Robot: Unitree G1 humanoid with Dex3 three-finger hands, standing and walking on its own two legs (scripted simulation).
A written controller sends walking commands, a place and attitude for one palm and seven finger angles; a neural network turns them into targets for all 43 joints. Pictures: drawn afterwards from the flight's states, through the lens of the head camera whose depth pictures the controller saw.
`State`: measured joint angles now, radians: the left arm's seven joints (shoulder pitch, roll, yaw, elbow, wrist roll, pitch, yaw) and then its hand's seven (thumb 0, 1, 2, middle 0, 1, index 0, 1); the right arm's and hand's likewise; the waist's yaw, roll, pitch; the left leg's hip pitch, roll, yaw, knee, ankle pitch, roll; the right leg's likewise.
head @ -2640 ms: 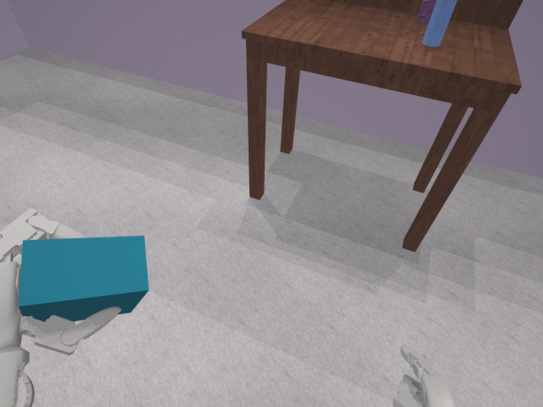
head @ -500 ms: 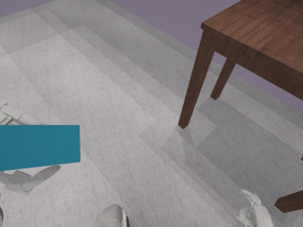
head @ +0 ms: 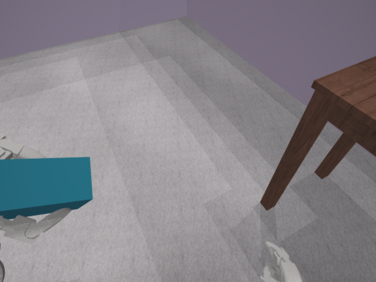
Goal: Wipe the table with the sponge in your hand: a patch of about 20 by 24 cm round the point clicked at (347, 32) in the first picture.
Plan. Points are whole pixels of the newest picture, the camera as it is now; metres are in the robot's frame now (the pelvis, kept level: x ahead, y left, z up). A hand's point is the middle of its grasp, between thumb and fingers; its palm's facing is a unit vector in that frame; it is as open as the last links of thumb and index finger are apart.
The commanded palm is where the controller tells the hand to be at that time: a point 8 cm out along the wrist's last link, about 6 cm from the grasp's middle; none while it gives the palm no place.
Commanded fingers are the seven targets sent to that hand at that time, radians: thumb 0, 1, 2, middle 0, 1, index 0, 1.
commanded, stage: walk to a spot facing it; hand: left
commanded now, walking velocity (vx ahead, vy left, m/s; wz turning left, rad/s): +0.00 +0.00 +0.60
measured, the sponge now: (56, 188) +0.21 +0.23 +0.18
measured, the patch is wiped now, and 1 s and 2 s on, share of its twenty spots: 0.00 0.00 0.00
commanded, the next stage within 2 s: none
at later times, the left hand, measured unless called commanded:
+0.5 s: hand (15, 198) +0.19 +0.28 +0.17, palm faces +0.60 -0.66 -0.45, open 10.4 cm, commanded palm +0.11 +0.30 +0.18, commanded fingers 0.00 0.10 1.30 -1.20 -1.60 -1.20 -1.60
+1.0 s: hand out of the picture +0.06 +0.21 +0.16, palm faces +0.79 -0.46 -0.40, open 10.4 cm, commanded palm -0.02 +0.21 +0.18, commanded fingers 0.00 0.10 1.30 -1.20 -1.60 -1.20 -1.60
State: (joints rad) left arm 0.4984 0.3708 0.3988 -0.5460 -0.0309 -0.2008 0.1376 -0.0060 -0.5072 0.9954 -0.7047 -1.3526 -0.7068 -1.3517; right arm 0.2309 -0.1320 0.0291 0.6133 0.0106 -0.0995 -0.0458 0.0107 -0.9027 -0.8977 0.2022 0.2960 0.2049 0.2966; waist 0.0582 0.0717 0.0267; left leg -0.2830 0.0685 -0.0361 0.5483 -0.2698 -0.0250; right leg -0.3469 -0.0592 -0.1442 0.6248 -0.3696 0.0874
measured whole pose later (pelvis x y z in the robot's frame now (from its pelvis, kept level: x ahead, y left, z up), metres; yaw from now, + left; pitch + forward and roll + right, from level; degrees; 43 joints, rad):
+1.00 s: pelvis +0.01 -0.11 +0.01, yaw +36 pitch -1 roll +3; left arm 0.46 0.31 0.29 -0.43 -0.04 -0.10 0.14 -0.01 -0.51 1.01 -0.69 -1.36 -0.70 -1.36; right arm 0.19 -0.24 -0.01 0.65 0.00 -0.06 -0.08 0.01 -0.91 -0.90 0.20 0.30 0.20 0.30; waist 0.00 0.01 0.04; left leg -0.55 0.01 0.03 1.18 -0.38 -0.08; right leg -0.20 -0.10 -0.19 0.50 -0.28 -0.03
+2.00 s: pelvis +0.01 -0.09 +0.00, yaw +63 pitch +0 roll +2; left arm 0.51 0.39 0.38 -0.61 -0.03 -0.20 0.18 -0.01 -0.52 1.01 -0.69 -1.37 -0.69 -1.37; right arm 0.25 -0.28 -0.07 0.59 0.00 -0.06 -0.07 0.01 -0.91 -0.90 0.19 0.29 0.20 0.30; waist 0.02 -0.04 0.08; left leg -0.39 0.08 0.16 0.64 -0.31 -0.01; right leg -0.16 -0.15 -0.27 0.52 -0.34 0.02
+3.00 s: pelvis +0.12 +0.03 +0.00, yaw +52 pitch +0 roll -1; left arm 0.45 0.36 0.36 -0.52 -0.02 -0.17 0.14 -0.01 -0.52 1.02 -0.68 -1.38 -0.69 -1.37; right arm 0.20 -0.15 0.02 0.52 0.01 -0.05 0.00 0.01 -0.91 -0.90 0.20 0.30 0.20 0.30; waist 0.04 0.02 0.09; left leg -0.23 0.18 0.24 0.54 -0.29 -0.05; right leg -0.44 -0.02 -0.10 0.87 -0.38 0.05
